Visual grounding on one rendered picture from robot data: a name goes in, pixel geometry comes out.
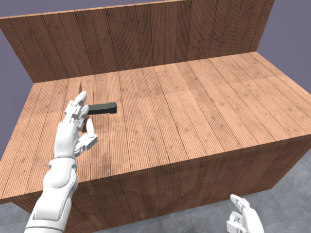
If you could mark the tap lever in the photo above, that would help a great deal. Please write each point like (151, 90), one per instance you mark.
(110, 107)

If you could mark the counter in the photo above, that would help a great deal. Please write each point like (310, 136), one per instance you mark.
(200, 114)

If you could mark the right robot hand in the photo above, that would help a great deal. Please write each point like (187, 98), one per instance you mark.
(248, 222)

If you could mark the left robot hand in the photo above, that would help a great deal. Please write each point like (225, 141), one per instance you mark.
(67, 132)

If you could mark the left robot forearm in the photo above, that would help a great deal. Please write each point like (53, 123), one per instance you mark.
(52, 209)

